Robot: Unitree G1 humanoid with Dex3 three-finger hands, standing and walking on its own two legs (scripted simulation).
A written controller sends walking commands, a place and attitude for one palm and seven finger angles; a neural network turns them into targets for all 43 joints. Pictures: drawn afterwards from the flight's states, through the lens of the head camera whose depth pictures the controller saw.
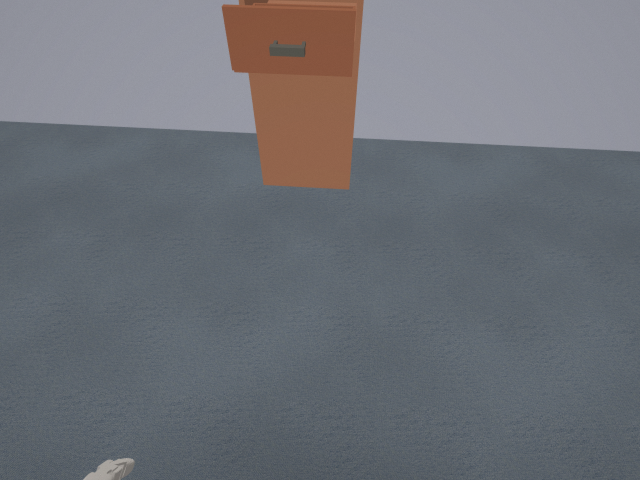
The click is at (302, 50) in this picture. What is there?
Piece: drawer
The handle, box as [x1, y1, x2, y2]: [269, 40, 305, 56]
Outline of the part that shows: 269,46 270,55 304,56 305,41 302,41 301,45 278,44 277,40 274,40 273,43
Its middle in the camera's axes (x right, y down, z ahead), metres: -0.10 -0.55 +1.12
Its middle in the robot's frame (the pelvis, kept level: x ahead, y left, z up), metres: +1.21 +0.15 +0.02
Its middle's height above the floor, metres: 0.79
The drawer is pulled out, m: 0.28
